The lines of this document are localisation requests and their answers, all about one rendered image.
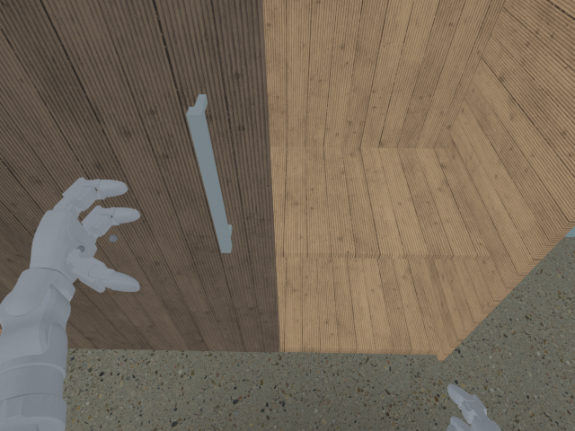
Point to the handle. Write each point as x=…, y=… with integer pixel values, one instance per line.
x=200, y=136

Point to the right robot hand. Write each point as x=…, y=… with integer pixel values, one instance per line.
x=473, y=411

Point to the left robot hand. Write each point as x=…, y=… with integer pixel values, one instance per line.
x=60, y=233

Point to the robot left forearm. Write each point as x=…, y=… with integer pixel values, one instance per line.
x=33, y=350

